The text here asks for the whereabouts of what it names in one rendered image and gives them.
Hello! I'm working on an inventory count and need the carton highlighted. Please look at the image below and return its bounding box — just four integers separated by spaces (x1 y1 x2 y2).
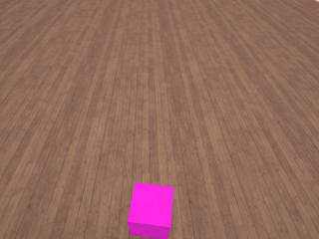
127 182 173 239

